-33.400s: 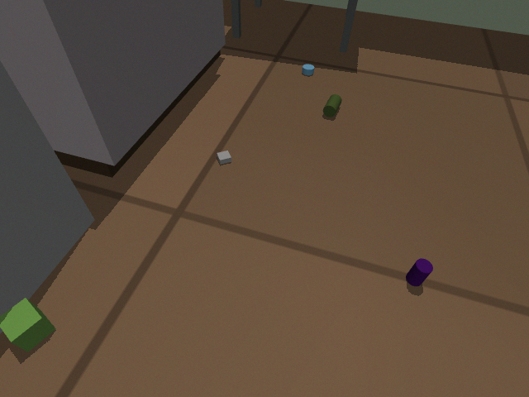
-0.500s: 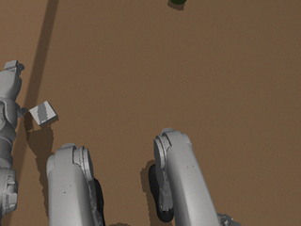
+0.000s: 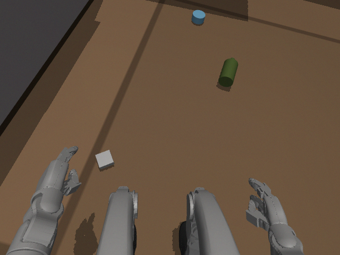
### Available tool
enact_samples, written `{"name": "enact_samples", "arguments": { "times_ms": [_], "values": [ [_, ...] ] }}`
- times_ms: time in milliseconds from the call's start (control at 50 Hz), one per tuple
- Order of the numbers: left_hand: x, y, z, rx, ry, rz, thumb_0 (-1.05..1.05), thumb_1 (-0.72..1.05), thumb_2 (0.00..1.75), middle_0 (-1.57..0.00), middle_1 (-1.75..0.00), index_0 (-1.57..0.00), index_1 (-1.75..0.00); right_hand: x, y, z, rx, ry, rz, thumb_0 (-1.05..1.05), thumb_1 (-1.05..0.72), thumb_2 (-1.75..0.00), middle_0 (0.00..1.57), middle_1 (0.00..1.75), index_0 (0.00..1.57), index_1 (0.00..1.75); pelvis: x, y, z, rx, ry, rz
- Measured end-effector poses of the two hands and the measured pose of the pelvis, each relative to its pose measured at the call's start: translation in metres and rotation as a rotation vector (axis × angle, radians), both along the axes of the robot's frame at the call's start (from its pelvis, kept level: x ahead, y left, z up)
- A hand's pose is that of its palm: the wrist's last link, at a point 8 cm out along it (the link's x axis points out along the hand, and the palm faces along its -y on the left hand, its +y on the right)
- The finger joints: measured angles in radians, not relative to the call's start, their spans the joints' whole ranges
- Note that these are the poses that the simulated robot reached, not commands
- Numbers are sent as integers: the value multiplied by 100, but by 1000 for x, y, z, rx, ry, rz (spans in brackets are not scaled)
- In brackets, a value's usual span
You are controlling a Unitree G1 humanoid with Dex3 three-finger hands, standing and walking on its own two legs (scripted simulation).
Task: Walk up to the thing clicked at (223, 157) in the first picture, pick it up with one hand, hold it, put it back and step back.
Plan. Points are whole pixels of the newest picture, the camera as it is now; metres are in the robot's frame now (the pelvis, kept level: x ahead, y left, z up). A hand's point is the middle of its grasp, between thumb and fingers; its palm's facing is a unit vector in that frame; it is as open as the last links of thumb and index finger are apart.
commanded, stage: home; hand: left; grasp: from above
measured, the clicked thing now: (105, 159) +0.48 +0.25 -0.52
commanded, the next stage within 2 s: none
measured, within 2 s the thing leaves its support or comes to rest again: neither
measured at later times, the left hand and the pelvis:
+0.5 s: hand (50, 191) +0.24 +0.19 +0.11, palm faces +0.10 -0.98 -0.20, open 7.4 cm; pelvis +0.07 +0.00 +0.16, yaw +2 degrees
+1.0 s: hand (43, 205) +0.22 +0.19 +0.12, palm faces +0.10 -0.98 -0.19, open 7.4 cm; pelvis +0.07 +0.00 +0.18, yaw +3 degrees
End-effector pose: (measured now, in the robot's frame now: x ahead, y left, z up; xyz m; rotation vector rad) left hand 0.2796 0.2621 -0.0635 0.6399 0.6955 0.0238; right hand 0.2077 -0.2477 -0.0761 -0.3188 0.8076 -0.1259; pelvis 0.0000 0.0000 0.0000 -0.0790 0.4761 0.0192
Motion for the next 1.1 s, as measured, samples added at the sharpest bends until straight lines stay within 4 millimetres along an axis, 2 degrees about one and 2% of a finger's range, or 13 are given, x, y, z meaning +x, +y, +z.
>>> {"name": "enact_samples", "arguments": {
  "times_ms": [80, 160, 320, 440, 540, 660, 820, 940, 1100],
  "values": [
    [-15, -6, 34, -111, 24, 87, 0, 89, 90, -21, -31, -21, -30, 6, 13, 34, 30, -51, -8, 1, -91, -89, 20, 30, 20, 30, 8, 0, 31, 4, -38, 8],
    [-27, -10, 68, -193, 46, 165, 1, 90, 90, -21, -30, -21, -30, 4, 21, 65, 49, -63, -27, 1, -91, -89, 20, 30, 20, 30, 19, 1, 63, 8, -77, 15],
    [-45, -17, 131, -320, 83, 299, 1, 90, 90, -20, -30, -21, -30, -12, 20, 120, 30, -60, -95, 1, -90, -89, 21, 30, 20, 30, 44, 2, 119, 17, -160, 28],
    [-56, -22, 177, -384, 75, 340, 1, 90, 90, -20, -30, -20, -30, -15, 14, 158, -2, -92, -133, 1, -90, -89, 20, 30, 20, 30, 61, 4, 152, 22, -222, 34],
    [-63, -22, 207, -390, 49, 335, 1, 91, 90, -20, -30, -20, -30, -6, 11, 181, -14, -156, -141, 1, -90, -89, 20, 30, 20, 30, 71, 5, 168, 26, -262, 38],
    [-73, -21, 220, -394, 46, 336, 1, 91, 90, -20, -30, -20, -30, 15, 15, 197, -8, -238, -107, 1, -90, -89, 20, 30, 20, 30, 75, 6, 175, 32, -294, 43],
    [-81, -23, 212, -412, 70, 349, 1, 91, 90, -20, -30, -20, -30, 33, 21, 206, -5, -296, -42, 1, -90, -89, 20, 30, 20, 30, 71, 3, 176, 39, -311, 51],
    [-81, -24, 213, -409, 61, 343, 1, 91, 90, -20, -30, -20, -29, 33, 22, 204, -7, -285, -26, 1, -90, -89, 21, 30, 20, 30, 70, 2, 176, 40, -313, 52],
    [-79, -25, 214, -399, 61, 338, 1, 91, 90, -20, -30, -20, -29, 23, 19, 196, -3, -250, -47, 2, -90, -89, 21, 30, 21, 30, 71, 1, 175, 41, -312, 48]
  ]
}}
